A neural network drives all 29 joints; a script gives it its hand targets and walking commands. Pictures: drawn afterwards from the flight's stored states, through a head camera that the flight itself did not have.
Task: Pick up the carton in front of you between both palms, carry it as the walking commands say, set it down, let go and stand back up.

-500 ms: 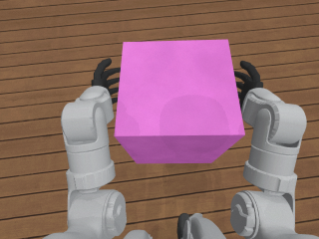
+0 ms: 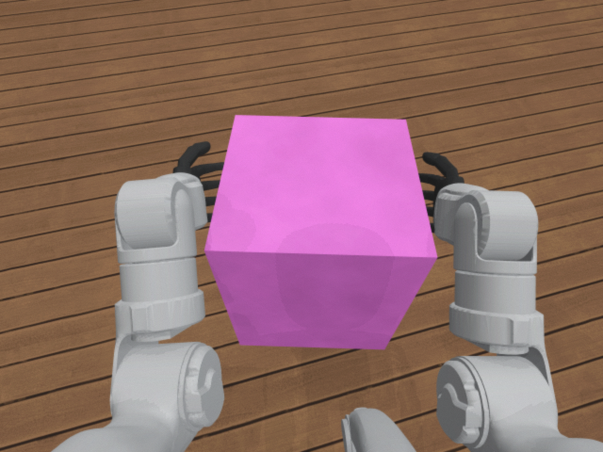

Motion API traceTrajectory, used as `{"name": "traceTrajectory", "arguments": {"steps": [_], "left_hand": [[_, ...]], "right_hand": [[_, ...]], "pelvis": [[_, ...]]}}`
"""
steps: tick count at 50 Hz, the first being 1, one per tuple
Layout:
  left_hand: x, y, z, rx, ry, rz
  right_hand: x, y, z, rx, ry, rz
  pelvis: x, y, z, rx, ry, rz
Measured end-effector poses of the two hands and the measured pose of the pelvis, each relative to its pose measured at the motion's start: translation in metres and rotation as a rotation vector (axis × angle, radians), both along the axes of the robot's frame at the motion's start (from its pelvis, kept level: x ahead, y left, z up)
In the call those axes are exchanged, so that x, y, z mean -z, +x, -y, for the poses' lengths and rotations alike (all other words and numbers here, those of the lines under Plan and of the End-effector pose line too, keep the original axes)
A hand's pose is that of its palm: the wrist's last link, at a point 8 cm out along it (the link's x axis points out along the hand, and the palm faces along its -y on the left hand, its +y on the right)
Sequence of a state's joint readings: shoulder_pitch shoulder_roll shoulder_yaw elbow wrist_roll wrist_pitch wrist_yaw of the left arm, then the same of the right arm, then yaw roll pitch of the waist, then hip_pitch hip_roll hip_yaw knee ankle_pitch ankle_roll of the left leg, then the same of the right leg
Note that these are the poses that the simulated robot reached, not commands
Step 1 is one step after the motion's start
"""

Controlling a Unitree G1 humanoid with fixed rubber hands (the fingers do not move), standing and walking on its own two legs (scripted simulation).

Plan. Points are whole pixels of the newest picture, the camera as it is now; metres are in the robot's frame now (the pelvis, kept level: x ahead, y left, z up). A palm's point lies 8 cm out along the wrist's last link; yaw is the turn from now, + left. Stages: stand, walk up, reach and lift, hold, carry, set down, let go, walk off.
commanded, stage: carry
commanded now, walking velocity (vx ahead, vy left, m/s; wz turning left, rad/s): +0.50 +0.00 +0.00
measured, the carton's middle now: (315, 241) +0.38 -0.03 +0.06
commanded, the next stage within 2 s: none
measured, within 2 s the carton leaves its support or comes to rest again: neither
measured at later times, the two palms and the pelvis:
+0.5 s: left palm (166, 27) +0.68 +0.16 +0.21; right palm (360, 10) +0.71 -0.14 +0.20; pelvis +0.32 -0.03 +0.04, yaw +1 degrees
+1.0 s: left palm out of the picture +1.03 +0.11 +0.26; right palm out of the picture +1.02 -0.19 +0.26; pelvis +0.65 -0.04 +0.08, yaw +0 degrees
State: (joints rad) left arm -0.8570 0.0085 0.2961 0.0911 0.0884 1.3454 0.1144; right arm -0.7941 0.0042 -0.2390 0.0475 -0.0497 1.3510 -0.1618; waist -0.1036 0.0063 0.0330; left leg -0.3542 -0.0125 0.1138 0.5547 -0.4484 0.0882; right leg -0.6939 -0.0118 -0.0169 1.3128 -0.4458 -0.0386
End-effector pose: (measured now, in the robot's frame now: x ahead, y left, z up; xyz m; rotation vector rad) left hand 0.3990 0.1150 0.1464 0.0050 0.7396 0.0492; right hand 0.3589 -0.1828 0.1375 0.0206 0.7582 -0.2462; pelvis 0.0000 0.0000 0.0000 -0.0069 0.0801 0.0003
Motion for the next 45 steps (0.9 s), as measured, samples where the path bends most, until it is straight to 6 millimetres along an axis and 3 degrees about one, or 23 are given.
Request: {"name": "traceTrajectory", "arguments": {"steps": [4,9,12,17,22,28,32,38,41,45], "left_hand": [[-0.016,0.052,0.010,-0.005,-0.021,0.055],[-0.031,0.120,0.011,-0.048,0.003,0.110],[-0.029,0.148,0.002,-0.094,0.032,0.079],[-0.025,0.183,-0.021,-0.172,0.037,-0.014],[-0.046,0.240,-0.036,-0.211,0.019,0.041],[-0.070,0.337,-0.043,-0.177,0.000,0.110],[-0.070,0.403,-0.030,-0.078,-0.016,0.070],[-0.077,0.480,0.002,0.009,-0.017,-0.007],[-0.090,0.518,0.012,0.015,-0.033,0.031],[-0.108,0.572,0.018,-0.008,-0.020,0.094]], "right_hand": [[-0.020,0.054,0.010,0.017,0.007,0.059],[-0.035,0.141,0.014,-0.033,0.022,0.113],[-0.034,0.190,0.005,-0.095,0.026,0.079],[-0.037,0.254,-0.020,-0.168,0.033,-0.012],[-0.054,0.315,-0.036,-0.195,0.063,0.043],[-0.075,0.396,-0.042,-0.161,0.046,0.114],[-0.073,0.435,-0.030,-0.104,0.009,0.074],[-0.076,0.480,-0.001,-0.014,0.010,-0.003],[-0.091,0.516,0.009,0.010,0.015,0.038],[-0.110,0.580,0.017,-0.001,0.028,0.100]], "pelvis": [[-0.006,0.049,0.006,0.003,-0.005,-0.007],[0.002,0.126,0.024,0.000,-0.024,0.001],[-0.005,0.163,0.035,-0.004,-0.024,0.012],[-0.031,0.218,0.044,-0.007,0.007,0.001],[-0.043,0.275,0.041,-0.013,0.022,-0.004],[-0.040,0.364,0.022,-0.009,0.041,-0.007],[-0.047,0.417,0.007,-0.005,0.046,0.010],[-0.076,0.482,0.001,0.000,0.009,0.002],[-0.082,0.518,0.004,0.004,0.002,-0.001],[-0.083,0.575,0.015,0.008,-0.006,-0.006]]}}
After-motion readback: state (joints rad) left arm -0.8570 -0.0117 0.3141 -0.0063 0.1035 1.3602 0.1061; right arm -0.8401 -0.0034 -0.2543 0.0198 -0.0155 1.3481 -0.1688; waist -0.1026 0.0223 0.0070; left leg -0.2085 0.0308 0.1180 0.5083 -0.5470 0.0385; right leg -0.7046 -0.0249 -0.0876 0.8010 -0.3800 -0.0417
